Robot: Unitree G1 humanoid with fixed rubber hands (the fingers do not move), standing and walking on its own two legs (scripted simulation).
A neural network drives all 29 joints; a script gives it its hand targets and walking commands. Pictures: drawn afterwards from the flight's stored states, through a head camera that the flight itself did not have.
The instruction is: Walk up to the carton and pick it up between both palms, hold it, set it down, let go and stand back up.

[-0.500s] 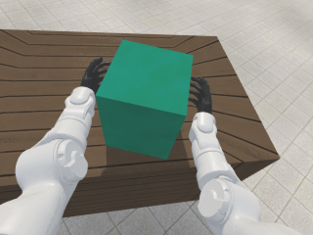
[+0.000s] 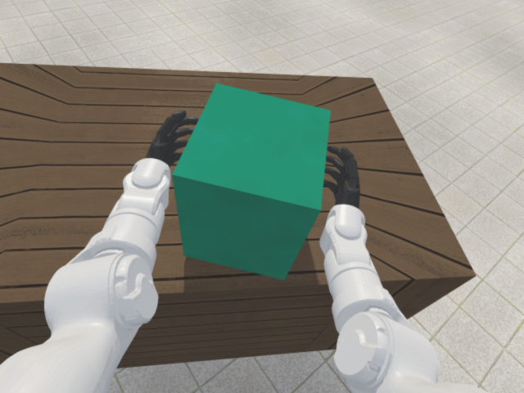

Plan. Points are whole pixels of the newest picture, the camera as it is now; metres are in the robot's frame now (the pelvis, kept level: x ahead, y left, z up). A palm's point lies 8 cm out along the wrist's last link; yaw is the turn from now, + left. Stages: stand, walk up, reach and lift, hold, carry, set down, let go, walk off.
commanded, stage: reach and lift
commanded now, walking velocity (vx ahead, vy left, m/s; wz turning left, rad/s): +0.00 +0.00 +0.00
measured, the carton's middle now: (252, 187) +0.46 -0.02 +0.01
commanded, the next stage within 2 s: none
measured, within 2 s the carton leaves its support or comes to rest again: neither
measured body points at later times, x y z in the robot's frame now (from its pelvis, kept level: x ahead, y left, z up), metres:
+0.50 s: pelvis -0.02 +0.00 +0.00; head -0.02 +0.03 +0.45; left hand +0.44 +0.13 +0.14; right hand +0.38 -0.16 +0.11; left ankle -0.01 +0.12 -0.75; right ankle -0.01 -0.15 -0.75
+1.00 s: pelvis -0.02 +0.00 +0.00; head -0.04 +0.03 +0.45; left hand +0.41 +0.14 +0.16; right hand +0.37 -0.15 +0.14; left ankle -0.01 +0.12 -0.75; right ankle -0.01 -0.15 -0.75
